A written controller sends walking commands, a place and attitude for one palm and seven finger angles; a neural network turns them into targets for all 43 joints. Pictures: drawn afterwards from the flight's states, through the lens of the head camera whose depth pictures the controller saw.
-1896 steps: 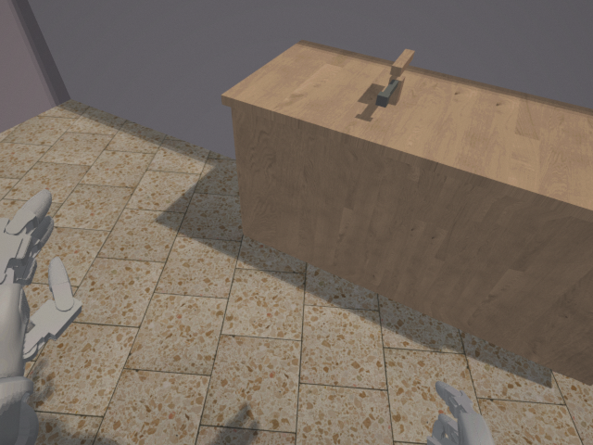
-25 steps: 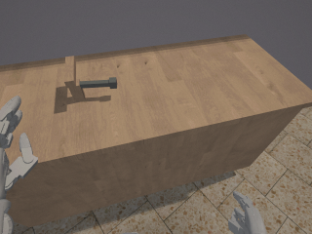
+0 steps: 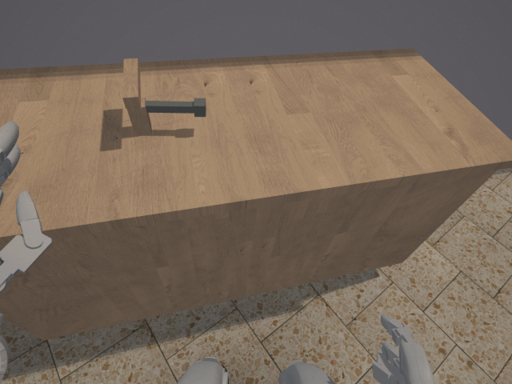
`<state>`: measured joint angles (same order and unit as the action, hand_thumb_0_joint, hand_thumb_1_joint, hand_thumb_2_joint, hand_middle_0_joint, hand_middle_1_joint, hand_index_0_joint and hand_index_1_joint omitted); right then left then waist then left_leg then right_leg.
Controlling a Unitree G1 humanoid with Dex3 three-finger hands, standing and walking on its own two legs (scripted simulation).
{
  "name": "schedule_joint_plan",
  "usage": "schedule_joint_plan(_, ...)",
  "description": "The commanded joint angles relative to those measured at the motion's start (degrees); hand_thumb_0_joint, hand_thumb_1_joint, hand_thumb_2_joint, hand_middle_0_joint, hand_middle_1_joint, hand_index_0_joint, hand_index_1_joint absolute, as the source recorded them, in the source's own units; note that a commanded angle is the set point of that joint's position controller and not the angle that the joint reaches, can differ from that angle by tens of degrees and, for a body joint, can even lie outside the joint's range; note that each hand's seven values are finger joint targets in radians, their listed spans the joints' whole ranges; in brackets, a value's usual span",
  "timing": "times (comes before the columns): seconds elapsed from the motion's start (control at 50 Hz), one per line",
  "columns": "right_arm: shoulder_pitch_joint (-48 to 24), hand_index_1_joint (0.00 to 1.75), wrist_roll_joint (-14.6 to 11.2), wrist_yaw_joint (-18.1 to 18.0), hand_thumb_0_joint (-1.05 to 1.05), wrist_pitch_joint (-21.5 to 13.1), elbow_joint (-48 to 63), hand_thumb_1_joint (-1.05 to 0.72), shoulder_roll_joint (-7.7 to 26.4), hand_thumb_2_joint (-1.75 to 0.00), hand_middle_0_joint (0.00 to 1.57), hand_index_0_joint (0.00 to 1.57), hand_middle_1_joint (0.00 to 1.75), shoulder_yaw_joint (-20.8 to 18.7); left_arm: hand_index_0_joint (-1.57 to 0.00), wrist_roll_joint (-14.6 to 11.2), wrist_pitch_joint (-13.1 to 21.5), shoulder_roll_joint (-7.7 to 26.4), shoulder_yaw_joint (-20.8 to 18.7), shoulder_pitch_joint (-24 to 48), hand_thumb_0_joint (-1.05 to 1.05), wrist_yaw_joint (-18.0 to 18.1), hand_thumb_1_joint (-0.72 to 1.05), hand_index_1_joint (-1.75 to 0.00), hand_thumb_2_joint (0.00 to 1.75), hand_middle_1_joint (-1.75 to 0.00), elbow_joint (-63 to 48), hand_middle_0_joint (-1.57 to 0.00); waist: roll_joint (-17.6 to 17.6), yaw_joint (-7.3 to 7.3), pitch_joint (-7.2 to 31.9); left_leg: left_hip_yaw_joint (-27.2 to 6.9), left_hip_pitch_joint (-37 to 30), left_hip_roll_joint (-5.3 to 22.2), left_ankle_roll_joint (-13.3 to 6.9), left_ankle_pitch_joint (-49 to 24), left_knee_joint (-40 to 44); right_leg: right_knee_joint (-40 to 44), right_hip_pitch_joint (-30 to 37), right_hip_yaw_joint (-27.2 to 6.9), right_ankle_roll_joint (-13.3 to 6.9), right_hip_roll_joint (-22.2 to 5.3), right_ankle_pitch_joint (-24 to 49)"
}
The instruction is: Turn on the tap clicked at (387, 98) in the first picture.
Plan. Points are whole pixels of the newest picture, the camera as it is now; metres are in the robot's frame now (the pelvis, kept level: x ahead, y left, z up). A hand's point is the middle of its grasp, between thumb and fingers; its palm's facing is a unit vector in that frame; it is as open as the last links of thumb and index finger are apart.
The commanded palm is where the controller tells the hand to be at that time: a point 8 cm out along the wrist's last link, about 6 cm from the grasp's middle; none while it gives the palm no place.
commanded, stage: step back with the hand held close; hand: left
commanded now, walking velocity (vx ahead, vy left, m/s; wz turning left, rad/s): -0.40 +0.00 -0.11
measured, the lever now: (200, 107) +0.63 +0.16 +0.05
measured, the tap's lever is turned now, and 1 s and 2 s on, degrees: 81 81 81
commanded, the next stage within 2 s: stop stepping back and stand still in 0.46 s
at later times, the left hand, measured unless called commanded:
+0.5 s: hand (88, 264) +0.20 +0.18 +0.19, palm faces +0.22 -0.89 -0.39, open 7.4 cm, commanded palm +0.13 +0.24 +0.20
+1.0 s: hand out of the picture +0.10 +0.16 +0.18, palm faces +0.35 -0.87 -0.35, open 7.4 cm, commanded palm +0.05 +0.20 +0.20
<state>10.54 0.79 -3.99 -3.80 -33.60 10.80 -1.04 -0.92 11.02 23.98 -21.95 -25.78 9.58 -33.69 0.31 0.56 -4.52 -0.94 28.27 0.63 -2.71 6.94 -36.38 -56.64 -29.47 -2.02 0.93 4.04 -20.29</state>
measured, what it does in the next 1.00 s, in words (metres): walks backwards: right foot, then left foot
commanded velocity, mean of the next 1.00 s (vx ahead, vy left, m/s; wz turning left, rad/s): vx -0.16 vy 0.05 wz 0.00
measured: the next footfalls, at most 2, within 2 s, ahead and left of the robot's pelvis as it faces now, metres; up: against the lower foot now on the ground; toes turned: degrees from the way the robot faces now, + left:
right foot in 0.22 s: -0.10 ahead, -0.14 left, +0.00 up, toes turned -3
left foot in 0.46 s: -0.03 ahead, +0.04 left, +0.00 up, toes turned -4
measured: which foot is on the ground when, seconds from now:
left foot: down 0.00-0.22, up 0.24-0.44, down 0.46-0.84, up 0.86-1.00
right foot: up 0.00-0.20, down 0.22-0.46, up 0.48-0.80, down 0.82-1.00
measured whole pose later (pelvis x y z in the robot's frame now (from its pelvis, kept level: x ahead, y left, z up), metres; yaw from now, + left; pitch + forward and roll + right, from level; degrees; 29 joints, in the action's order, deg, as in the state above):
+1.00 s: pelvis -0.13 -0.07 +0.03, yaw -4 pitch -1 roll +2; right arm 13.5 -1.1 -3.8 -4.7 -38.7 12.6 -0.9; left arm -2.8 8.1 17.1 -17.6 -26.2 8.8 -22.5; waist 0.1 0.3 0.7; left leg -0.3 20.5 -0.6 -0.3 19.7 -47.0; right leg -25.0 -14.3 2.2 -2.4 -1.4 -9.9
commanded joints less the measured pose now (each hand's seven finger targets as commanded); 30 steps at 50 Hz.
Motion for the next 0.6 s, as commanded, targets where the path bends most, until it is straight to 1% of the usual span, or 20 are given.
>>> schedule_joint_plan(0.0,-4.36,0.3,-0.21,0.82,0.0,-4.72,7.25,-0.9,7.77,-0.9,0.2,0.2,0.3,-3.18,-0.2,-0.93,3.0,6.47,-6.1,4.04,0.0,1.33,0.9,-0.3,0.9,-0.3,-10.74,-0.2,-9.36,-1.19,11.48,-16.11,-4.93,15.89,-5.2,23.85,23.85,-9.6,4.94,-1.32,0.41,-0.49,-4.71)
schedule_joint_plan(0.08,-4.44,0.3,-0.37,1.18,0.0,-4.93,5.41,-0.9,7.07,-0.9,0.2,0.2,0.3,-1.26,-0.2,-1.66,1.19,2.38,-0.1,4.87,0.0,0.59,0.9,-0.3,0.9,-0.3,-11.03,-0.2,-16.85,-1.23,13.42,-11.18,-15.28,11.76,-0.85,21.63,26.48,12.74,8.37,3.36,-1.24,1.07,-7.61)
schedule_joint_plan(0.14,-3.5,0.3,0.21,1.07,0.0,-4.51,4.03,-0.9,7.0,-0.9,0.2,0.2,0.3,-1.14,-0.2,-1.85,1.18,3.58,0.06,7.03,0.0,-0.12,0.9,-0.3,0.9,-0.3,-10.02,-0.2,-16.32,-1.37,15.47,-7.54,-17.78,10.44,2.33,15.08,23.02,33.05,14.5,4.1,-3.18,0.57,-2.97)
schedule_joint_plan(0.16,-3.16,0.3,0.47,1.14,0.0,-4.03,3.99,-0.9,6.69,-0.9,0.2,0.2,0.3,-1.32,-0.2,-1.7,1.53,5.54,-1.32,5.84,0.0,-0.32,0.9,-0.3,0.9,-0.3,-10.04,-0.2,-13.45,-1.43,16.15,-4.8,-19.79,8.36,3.47,10.41,16.95,41.85,15.19,3.09,-3.98,-1.19,3.86)
schedule_joint_plan(0.18,-2.6,0.3,-0.09,1.17,0.0,-3.23,3.92,-0.9,5.4,-0.9,0.2,0.2,0.3,-1.18,-0.2,-1.7,2.5,5.54,-0.65,7.07,0.0,-0.74,0.9,-0.3,0.9,-0.3,-10.95,-0.2,-4.47,-0.93,16.36,0.18,-23.43,4.21,5.04,7.72,3.06,47.75,11.11,-1.38,-6.24,-7.91,11.29)
schedule_joint_plan(0.2,-4.29,0.3,-0.63,0.78,0.0,-2.7,4.02,-0.9,4.47,-0.9,0.2,0.2,0.3,-1.06,-0.2,-1.9,3.64,8.78,-2.64,7.67,0.0,-0.6,0.9,-0.3,0.9,-0.3,-11.82,-0.2,8.23,-1.13,13.93,2.33,-18.43,0.76,6.23,13.63,-13.65,49.48,6.54,-9.7,-9.1,-17.79,20.97)
schedule_joint_plan(0.22,-7.66,0.3,-0.99,0.06,0.0,-3.22,6.11,-0.9,4.82,-0.9,0.2,0.2,0.3,-0.38,-0.2,-2.34,4.91,10.98,-4.12,7.47,0.0,-0.51,0.9,-0.3,0.9,-0.3,-12.81,-0.2,13.68,-2.98,10.31,4.21,-4.96,-4.29,6.47,24.81,-32.26,46.75,8.02,-13.54,-11.95,-23.38,36.37)
schedule_joint_plan(0.24,-7.07,0.3,-0.74,0.09,0.0,-2.82,6.06,-0.9,4.63,-0.9,0.2,0.2,0.3,0.08,-0.2,-2.07,5.43,10.92,-5.27,4.74,0.0,-0.38,0.9,-0.3,0.9,-0.3,-10.33,-0.2,12.93,-2.63,11.55,3.37,5.44,-5.56,6.63,27.62,-42.5,38.99,18.9,-8.43,-10.78,-22.11,66.04)
schedule_joint_plan(0.26,-7.64,0.3,-1.73,0.68,0.0,-3.03,7.29,-0.9,4.66,-0.9,0.2,0.2,0.3,-1.27,-0.2,-2.12,4.69,10.64,-5.56,3.96,0.0,-1.71,0.9,-0.3,0.9,-0.3,-9.17,-0.2,23.3,-3.18,15.04,0.1,8.72,-5.65,6.16,27.74,-45.01,34.31,24.34,-6.38,-8.43,-20.49,75.33)
schedule_joint_plan(0.28,-8.6,0.3,-1.68,0.49,0.0,-2.7,8.7,-0.9,3.43,-0.9,0.2,0.2,0.3,-0.05,-0.2,-2.15,4.16,10.28,-6.85,-0.51,0.0,-2.59,0.9,-0.3,0.9,-0.3,-6.65,-0.2,20.12,-2.4,10.59,0.14,10.77,-3.74,5.52,25.63,-42.42,32.96,26.22,-4.49,-8.54,-19.34,72.92)
schedule_joint_plan(0.34,-10.82,0.3,-0.96,-0.08,0.0,-0.85,8.71,-0.9,3.17,-0.9,0.2,0.2,0.3,2.67,-0.2,-3.08,5.78,7.55,-5.81,3.52,0.0,-2.29,0.9,-0.3,0.9,-0.3,-6.14,-0.2,1.15,-0.03,9.01,3.5,2.74,-1.96,4.67,24.4,-15.17,27.98,28.34,-4.19,-8.61,-17.08,74.23)
schedule_joint_plan(0.38,-9.79,0.3,-1.55,-0.61,0.0,-0.65,8.55,-0.9,5.2,-0.9,0.2,0.2,0.3,1.88,-0.2,-3.52,5.66,7.75,-6.74,3.67,0.0,-1.82,0.9,-0.3,0.9,-0.3,-6.49,-0.2,1.85,0.97,12.5,5.62,-7.97,-3.38,4.77,8.56,8.41,21.49,28.94,-2.32,-5.95,-13.22,65.23)
schedule_joint_plan(0.4,-8.29,0.3,-2.13,-0.7,0.0,-0.42,8.6,-0.9,6.07,-0.9,0.2,0.2,0.3,0.85,-0.2,-3.67,5.4,6.95,-5.06,4.46,0.0,-1.64,0.9,-0.3,0.9,-0.3,-9.67,-0.2,1.27,1.79,14.75,3.77,-17.2,-0.85,4.65,-5.03,18.09,19.16,24.33,-1.88,-4.75,-12.02,46.43)
schedule_joint_plan(0.42,-7.46,0.3,-2.04,-0.42,0.0,-0.72,9.75,-0.9,7.93,-0.9,0.2,0.2,0.3,-0.71,-0.2,-3.59,5.5,7.36,-4.69,4.66,0.0,-1.31,0.9,-0.3,0.9,-0.3,-13.22,-0.2,-3.9,0.67,14.17,-3.06,-26.84,7.91,2.57,-25.01,18.7,16.15,13.11,-1.19,-2.98,-7.78,16.59)
schedule_joint_plan(0.44,-5.52,0.3,-2.07,0.24,0.0,-1.69,9.56,-0.9,10.15,-0.9,0.2,0.2,0.3,-2.26,-0.2,-2.97,5.41,7.42,-4.22,3.59,0.0,-1.15,0.9,-0.3,0.9,-0.3,-15.02,-0.2,-11.79,-0.92,15.15,-14.96,-32.76,18.8,-1.48,-44.67,13.95,6.97,0.52,-1.86,-1.65,-3.79,-9.35)
schedule_joint_plan(0.46,-3.19,0.3,-2.39,1.11,0.0,-3.02,7.9,-0.9,8.49,-0.9,0.2,0.2,0.3,-2.06,-0.2,-2.31,5.07,6.41,-3.26,1.56,0.0,-0.81,0.9,-0.3,0.9,-0.3,-11.92,-0.2,-9.29,-0.21,14.61,-15.23,-34.34,19.63,-3.51,-47.36,13.4,0.33,-2.64,-5.77,-2.04,-2.39,-14.22)
schedule_joint_plan(0.48,-2.01,0.3,-3.51,2.36,0.0,-3.79,6.99,-0.9,9.94,-0.9,0.2,0.2,0.3,-3.08,-0.2,-3.1,5.38,5.2,-3.0,3.44,0.0,-1.29,0.9,-0.3,0.9,-0.3,-12.25,-0.2,-10.43,0.47,13.23,-10.84,-35.35,19.86,-4.39,-46.88,14.8,-4.9,-5.66,-5.73,-2.1,-2.32,-13.28)
schedule_joint_plan(0.5,-1.29,0.3,-2.11,2.29,0.0,-4.78,6.33,-0.9,9.9,-0.9,0.2,0.2,0.3,-3.23,-0.2,-3.05,5.09,6.63,-5.26,-2.1,0.0,-1.08,0.9,-0.3,0.9,-0.3,-7.69,-0.2,-7.68,-0.47,14.53,-12.1,-33.42,17.52,-3.59,-48.99,13.67,-3.03,-5.24,-4.57,-1.54,-1.26,-11.46)
schedule_joint_plan(0.54,-1.9,0.3,-1.08,2.02,0.0,-4.78,7.37,-0.9,8.63,-0.9,0.2,0.2,0.3,-2.69,-0.2,-3.07,3.32,8.24,-5.97,-2.94,0.0,-1.38,0.9,-0.3,0.9,-0.3,-14.49,-0.2,-11.48,-0.06,15.94,-10.21,-32.56,13.97,3.65,-50.89,15.14,4.71,-0.88,-1.43,-0.47,-2.17,-10.08)
schedule_joint_plan(0.58,-1.57,0.3,-1.88,2.25,0.0,-5.1,8.22,-0.9,8.62,-0.9,0.2,0.2,0.3,-3.43,-0.2,-2.15,3.1,8.46,-7.83,-6.32,0.0,-1.09,0.9,-0.3,0.9,-0.3,-17.18,-0.2,-13.56,-0.25,17.0,-6.47,-33.61,11.32,4.54,-42.54,15.02,11.05,2.01,1.78,-0.53,-2.34,-2.3)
